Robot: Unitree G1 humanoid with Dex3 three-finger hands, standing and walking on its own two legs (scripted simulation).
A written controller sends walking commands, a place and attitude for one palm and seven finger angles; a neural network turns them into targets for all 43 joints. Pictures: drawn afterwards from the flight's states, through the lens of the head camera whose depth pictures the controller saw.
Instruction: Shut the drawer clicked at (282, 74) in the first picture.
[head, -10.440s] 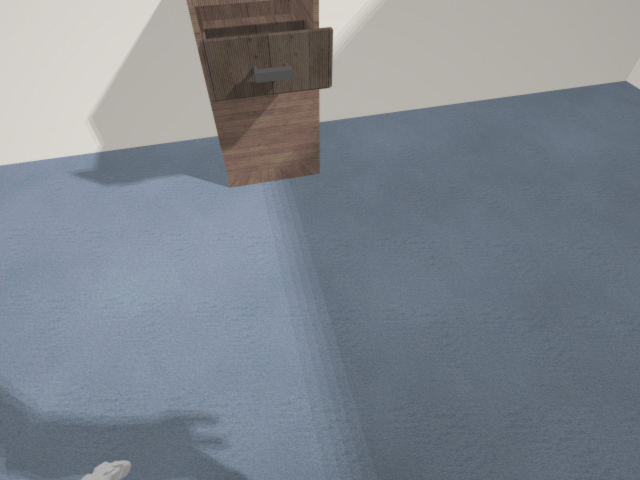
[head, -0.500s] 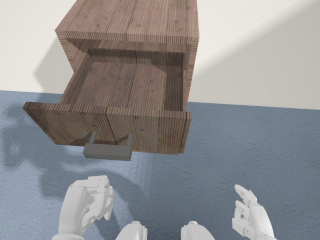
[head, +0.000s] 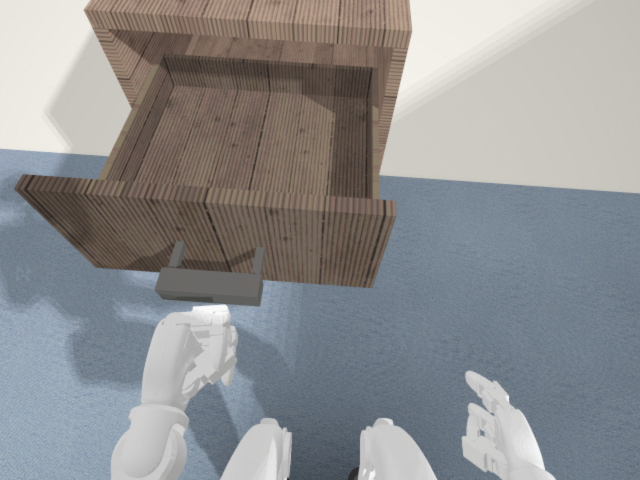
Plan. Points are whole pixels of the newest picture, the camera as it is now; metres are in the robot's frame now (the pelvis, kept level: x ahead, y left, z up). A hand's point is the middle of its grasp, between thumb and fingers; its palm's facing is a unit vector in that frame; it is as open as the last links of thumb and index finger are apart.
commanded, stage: bring the fist close to the handle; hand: left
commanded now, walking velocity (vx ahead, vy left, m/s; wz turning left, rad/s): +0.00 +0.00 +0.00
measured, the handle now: (215, 269) +0.35 +0.14 +0.04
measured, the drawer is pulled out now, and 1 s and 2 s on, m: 0.29 0.28 0.14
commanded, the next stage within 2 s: push the drawer shut in 0.30 s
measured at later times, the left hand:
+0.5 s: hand (234, 361) +0.25 +0.11 +0.04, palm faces -0.06 -1.00 -0.01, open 3.3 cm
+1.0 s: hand (235, 336) +0.28 +0.11 +0.03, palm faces -0.08 -1.00 -0.03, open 2.7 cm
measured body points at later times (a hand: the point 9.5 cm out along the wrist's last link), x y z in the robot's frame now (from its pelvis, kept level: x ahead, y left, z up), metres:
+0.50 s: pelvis +0.00 +0.01 +0.00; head +0.10 +0.01 +0.44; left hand +0.25 +0.16 +0.04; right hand +0.20 -0.22 -0.08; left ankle +0.01 +0.10 -0.62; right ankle +0.03 -0.10 -0.62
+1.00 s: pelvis -0.01 +0.00 +0.00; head +0.09 +0.01 +0.44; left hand +0.28 +0.16 +0.03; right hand +0.16 -0.23 -0.10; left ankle +0.01 +0.10 -0.62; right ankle +0.03 -0.10 -0.62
